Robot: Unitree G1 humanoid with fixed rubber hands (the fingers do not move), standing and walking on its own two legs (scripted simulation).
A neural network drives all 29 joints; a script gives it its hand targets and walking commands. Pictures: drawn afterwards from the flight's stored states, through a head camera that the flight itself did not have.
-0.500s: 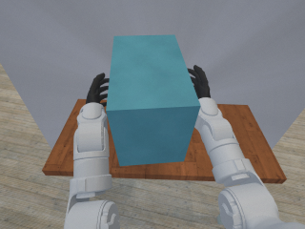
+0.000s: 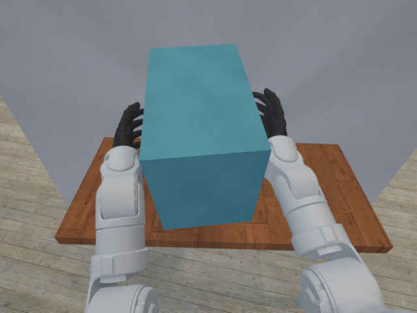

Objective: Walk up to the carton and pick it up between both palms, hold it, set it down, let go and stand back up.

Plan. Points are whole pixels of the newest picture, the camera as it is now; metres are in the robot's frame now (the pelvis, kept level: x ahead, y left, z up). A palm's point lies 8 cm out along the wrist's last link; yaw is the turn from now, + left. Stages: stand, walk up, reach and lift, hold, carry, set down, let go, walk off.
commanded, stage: hold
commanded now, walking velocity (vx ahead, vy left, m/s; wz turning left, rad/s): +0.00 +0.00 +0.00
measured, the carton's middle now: (200, 134) +0.40 +0.00 +0.16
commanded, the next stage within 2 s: none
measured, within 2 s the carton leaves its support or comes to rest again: neither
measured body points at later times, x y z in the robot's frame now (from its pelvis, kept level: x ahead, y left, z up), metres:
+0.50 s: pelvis +0.00 +0.01 +0.00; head -0.03 +0.03 +0.45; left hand +0.37 +0.14 +0.17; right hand +0.38 -0.13 +0.18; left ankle +0.03 +0.13 -0.75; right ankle +0.02 -0.11 -0.75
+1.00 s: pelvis -0.01 +0.00 +0.00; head -0.04 +0.02 +0.45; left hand +0.37 +0.13 +0.18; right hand +0.38 -0.13 +0.19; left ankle +0.03 +0.13 -0.75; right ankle +0.02 -0.11 -0.75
